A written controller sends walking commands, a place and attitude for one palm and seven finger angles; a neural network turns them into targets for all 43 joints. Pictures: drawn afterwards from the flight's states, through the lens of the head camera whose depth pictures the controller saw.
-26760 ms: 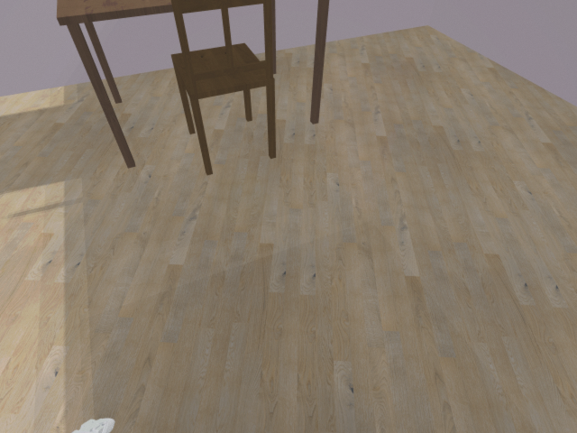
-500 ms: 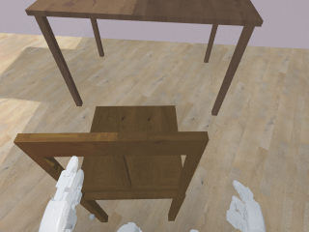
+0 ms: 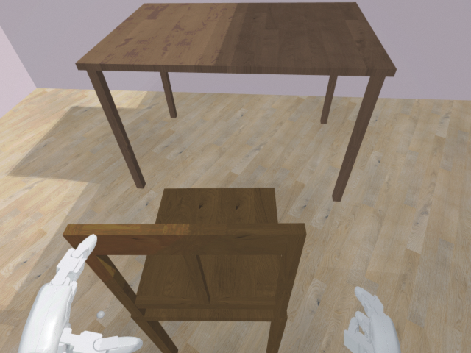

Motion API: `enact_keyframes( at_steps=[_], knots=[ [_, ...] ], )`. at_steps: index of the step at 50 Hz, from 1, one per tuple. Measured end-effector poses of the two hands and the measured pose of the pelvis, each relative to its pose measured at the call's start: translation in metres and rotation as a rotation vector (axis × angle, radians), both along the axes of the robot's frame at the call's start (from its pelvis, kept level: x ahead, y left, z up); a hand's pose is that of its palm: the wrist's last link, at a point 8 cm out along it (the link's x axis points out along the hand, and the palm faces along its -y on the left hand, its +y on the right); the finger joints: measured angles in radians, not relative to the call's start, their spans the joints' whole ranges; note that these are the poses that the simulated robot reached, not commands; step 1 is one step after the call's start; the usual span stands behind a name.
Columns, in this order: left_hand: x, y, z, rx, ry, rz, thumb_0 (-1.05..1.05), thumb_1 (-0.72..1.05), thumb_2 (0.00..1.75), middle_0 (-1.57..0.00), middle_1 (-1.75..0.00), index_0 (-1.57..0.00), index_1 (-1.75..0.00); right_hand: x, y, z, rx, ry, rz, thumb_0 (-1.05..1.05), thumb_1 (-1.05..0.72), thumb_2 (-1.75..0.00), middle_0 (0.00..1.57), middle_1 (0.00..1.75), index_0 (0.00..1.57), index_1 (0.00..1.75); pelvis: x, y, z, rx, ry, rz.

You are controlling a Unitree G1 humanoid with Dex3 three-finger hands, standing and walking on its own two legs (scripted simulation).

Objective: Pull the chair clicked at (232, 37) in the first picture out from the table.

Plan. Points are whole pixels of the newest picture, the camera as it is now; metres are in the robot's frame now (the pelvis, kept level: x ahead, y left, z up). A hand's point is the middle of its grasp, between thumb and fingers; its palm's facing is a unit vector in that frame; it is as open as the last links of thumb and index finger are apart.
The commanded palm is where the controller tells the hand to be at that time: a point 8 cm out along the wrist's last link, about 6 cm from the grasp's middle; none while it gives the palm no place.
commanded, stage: draw the hand back to the body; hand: left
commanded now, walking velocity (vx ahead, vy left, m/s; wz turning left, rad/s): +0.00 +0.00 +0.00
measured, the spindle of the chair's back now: (198, 278) +0.28 +0.12 -0.08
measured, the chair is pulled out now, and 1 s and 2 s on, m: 0.58 0.58 0.58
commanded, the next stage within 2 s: step back with the hand held close in 0.82 s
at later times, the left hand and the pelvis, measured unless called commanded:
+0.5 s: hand (47, 222) +0.22 +0.26 +0.19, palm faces +0.46 -0.77 -0.45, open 8.7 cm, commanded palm +0.17 +0.30 +0.20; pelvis +0.02 +0.00 +0.02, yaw -1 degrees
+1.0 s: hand (49, 223) +0.22 +0.26 +0.19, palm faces +0.44 -0.78 -0.44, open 7.4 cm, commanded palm +0.17 +0.30 +0.20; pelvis +0.02 +0.00 +0.03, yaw -1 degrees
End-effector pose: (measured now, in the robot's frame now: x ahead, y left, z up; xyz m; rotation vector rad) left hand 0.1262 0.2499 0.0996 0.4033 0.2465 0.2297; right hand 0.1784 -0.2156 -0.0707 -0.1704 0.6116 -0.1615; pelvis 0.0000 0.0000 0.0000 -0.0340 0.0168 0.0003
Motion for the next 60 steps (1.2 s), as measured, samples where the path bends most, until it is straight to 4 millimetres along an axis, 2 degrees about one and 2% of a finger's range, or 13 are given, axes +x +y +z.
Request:
enact_keyframes(
  at_steps=[4, 9, 12, 18, 26, 36, 51, 55, 60],
  knots=[
    [0.002, 0.008, 0.013, 0.024, -0.019, 0.046, 0.0, -0.05, 0.44, -0.07, -0.11, -0.24, -0.19, 0.008, 0.002, 0.008, -0.004, -0.015, 0.033, 0.01, -0.9, -0.9, 0.2, 0.3, 0.2, 0.3, 0.003, -0.001, 0.008, 0.006, -0.027, 0.003],
    [0.013, 0.025, 0.054, 0.094, -0.185, 0.123, 0.0, 0.12, 0.52, -0.1, -0.14, -0.2, -0.19, 0.018, 0.005, 0.014, 0.006, -0.025, 0.065, 0.01, -0.9, -0.9, 0.2, 0.3, 0.2, 0.3, 0.009, -0.001, 0.014, 0.015, -0.049, 0.003],
    [0.022, 0.03, 0.073, 0.118, -0.261, 0.145, 0.0, 0.23, 0.58, -0.11, -0.17, -0.18, -0.2, 0.023, 0.005, 0.015, 0.02, -0.024, 0.066, 0.01, -0.9, -0.9, 0.2, 0.3, 0.2, 0.3, 0.013, -0.001, 0.017, 0.022, -0.057, -0.003],
    [0.038, 0.033, 0.087, 0.135, -0.306, 0.14, 0.01, 0.44, 0.68, -0.14, -0.21, -0.17, -0.22, 0.028, 0.0, 0.016, 0.029, -0.005, 0.052, 0.01, -0.9, -0.9, 0.2, 0.3, 0.2, 0.3, 0.02, -0.003, 0.021, 0.028, -0.065, -0.013],
    [0.052, 0.042, 0.114, 0.195, -0.389, 0.144, 0.01, 0.72, 0.81, -0.18, -0.27, -0.19, -0.27, 0.024, -0.012, 0.013, 0.019, 0.039, 0.034, 0.01, -0.9, -0.9, 0.2, 0.3, 0.2, 0.3, 0.025, -0.005, 0.024, 0.027, -0.07, -0.02],
    [0.058, 0.037, 0.098, 0.154, -0.321, 0.125, 0.02, 0.87, 0.89, -0.2, -0.3, -0.21, -0.3, 0.015, -0.02, 0.008, 0.013, 0.087, -0.001, 0.01, -0.9, -0.9, 0.2, 0.3, 0.2, 0.3, 0.027, -0.004, 0.025, 0.027, -0.064, -0.029],
    [0.055, 0.045, 0.109, 0.176, -0.377, 0.124, 0.02, 0.89, 0.9, -0.21, -0.31, -0.21, -0.3, 0.018, -0.01, 0.013, 0.02, 0.069, 0.025, 0.01, -0.9, -0.9, 0.2, 0.3, 0.2, 0.3, 0.02, 0.0, 0.025, 0.018, -0.059, -0.02],
    [0.055, 0.048, 0.109, 0.203, -0.367, 0.09, 0.02, 0.89, 0.9, -0.21, -0.31, -0.21, -0.3, 0.011, -0.012, 0.014, 0.012, 0.093, 0.006, 0.01, -0.9, -0.9, 0.2, 0.3, 0.2, 0.3, 0.012, 0.004, 0.026, 0.017, -0.036, -0.024],
    [0.044, 0.047, 0.099, 0.21, -0.292, 0.039, 0.02, 0.89, 0.9, -0.21, -0.31, -0.21, -0.3, -0.006, -0.015, 0.012, 0.002, 0.133, -0.043, 0.01, -0.9, -0.9, 0.2, 0.3, 0.2, 0.3, 0.002, 0.01, 0.026, 0.024, -0.016, -0.031]
  ],
)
